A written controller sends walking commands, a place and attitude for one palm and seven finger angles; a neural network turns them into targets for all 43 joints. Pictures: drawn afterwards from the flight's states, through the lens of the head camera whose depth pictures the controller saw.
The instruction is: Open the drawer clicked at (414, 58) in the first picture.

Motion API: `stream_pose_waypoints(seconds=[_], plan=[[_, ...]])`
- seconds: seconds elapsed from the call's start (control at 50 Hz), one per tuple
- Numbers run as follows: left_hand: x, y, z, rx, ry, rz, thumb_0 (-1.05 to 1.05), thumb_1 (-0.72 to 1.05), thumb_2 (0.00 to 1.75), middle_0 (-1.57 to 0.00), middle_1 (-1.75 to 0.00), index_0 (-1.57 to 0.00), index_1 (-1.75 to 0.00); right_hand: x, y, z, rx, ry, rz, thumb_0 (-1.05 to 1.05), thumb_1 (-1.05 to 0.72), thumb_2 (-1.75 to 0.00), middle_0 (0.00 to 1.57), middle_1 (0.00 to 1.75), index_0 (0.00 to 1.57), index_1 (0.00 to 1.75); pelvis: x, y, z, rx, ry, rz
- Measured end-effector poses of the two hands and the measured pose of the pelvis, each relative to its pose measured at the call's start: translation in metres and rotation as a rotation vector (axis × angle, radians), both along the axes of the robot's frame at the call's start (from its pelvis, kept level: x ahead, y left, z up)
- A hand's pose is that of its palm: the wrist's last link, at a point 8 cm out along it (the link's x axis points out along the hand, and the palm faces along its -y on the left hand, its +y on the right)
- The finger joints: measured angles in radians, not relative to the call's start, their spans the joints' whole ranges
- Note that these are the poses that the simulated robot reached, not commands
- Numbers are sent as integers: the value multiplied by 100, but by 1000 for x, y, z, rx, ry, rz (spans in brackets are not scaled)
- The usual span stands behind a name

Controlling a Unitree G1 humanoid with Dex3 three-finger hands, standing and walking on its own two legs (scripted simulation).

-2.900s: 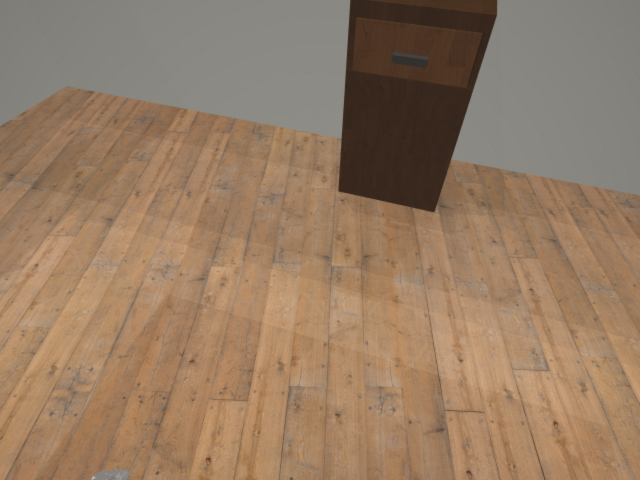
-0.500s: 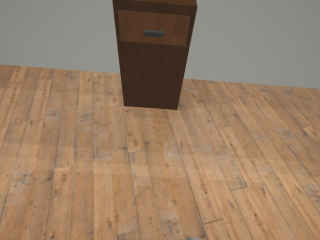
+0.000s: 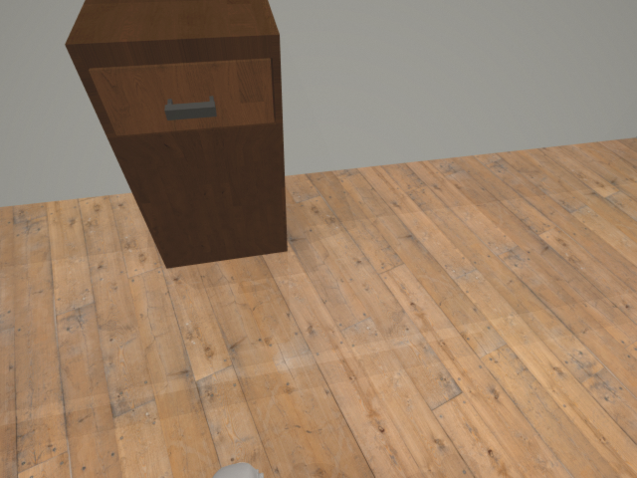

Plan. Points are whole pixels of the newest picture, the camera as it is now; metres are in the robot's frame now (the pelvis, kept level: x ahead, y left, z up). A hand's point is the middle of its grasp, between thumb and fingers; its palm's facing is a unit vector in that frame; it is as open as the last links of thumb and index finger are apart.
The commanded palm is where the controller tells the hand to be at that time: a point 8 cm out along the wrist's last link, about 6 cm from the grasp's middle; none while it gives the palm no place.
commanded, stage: walk to a spot facing it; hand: left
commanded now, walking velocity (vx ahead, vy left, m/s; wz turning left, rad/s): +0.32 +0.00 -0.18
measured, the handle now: (191, 105) +0.95 +0.35 -0.07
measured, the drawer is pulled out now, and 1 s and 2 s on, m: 0.00 0.00 0.00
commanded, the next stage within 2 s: turn to face it in 0.18 s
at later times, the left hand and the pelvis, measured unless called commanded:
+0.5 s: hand (194, 383) +0.29 +0.21 -0.17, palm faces -0.11 -0.98 -0.15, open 7.3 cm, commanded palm none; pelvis +0.19 +0.05 +0.01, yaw -5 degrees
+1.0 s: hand (151, 408) +0.25 +0.27 -0.19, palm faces +0.16 -0.97 -0.21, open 7.3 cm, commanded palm none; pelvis +0.23 +0.07 -0.01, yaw +7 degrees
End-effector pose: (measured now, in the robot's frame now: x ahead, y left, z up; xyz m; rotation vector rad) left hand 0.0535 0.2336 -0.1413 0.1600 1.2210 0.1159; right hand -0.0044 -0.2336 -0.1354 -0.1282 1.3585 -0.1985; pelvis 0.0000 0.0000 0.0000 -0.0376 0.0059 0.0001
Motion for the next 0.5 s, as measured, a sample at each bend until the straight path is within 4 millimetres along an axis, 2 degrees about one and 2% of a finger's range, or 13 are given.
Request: stream_pose_waypoints(seconds=[0.12, 0.16, 0.2, 0.26, 0.34, 0.42, 0.5], plan=[[5, 32, -23, -35, 130, 45, 0, 93, 90, -20, -30, -21, -30, 106, 21, 7, -49, -154, 52, 1, -93, -90, 20, 30, 20, 30, 59, 30, -10, -26, -14, -16], [14, 42, -30, -42, 173, 46, 0, 92, 90, -20, -30, -21, -30, 130, 29, 8, -68, -189, 53, 1, -93, -90, 20, 30, 20, 30, 78, 39, -14, -9, -21, -37], [31, 50, -28, -41, 200, 26, 0, 92, 90, -20, -30, -20, -30, 143, 38, 12, -77, -205, 35, 0, -92, -89, 20, 30, 20, 30, 94, 46, -11, -10, -23, -62], [70, 57, -18, -44, 183, -10, 0, 92, 90, -20, -30, -20, -30, 147, 50, 18, -78, -180, -13, 0, -93, -89, 20, 30, 20, 30, 115, 53, 0, -7, -24, -95], [130, 57, -6, -42, 121, -51, 0, 91, 90, -19, -30, -20, -29, 140, 58, 23, -73, -100, -68, 0, -94, -89, 20, 30, 20, 30, 141, 58, 9, -4, -16, -126], [185, 46, 0, -38, 59, -85, 0, 91, 90, -19, -30, -20, -29, 127, 72, 18, -27, 10, -108, 0, -93, -89, 20, 30, 20, 30, 165, 56, 12, 3, -10, -118], [231, 25, 1, -34, 5, -111, 0, 91, 90, -19, -30, -20, -29, 116, 85, 6, 43, 123, -142, 0, -92, -90, 20, 30, 20, 30, 188, 47, 7, 21, -12, -89]])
